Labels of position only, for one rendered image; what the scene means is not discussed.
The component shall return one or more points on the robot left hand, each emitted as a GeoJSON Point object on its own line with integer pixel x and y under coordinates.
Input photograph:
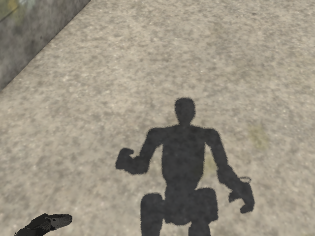
{"type": "Point", "coordinates": [45, 223]}

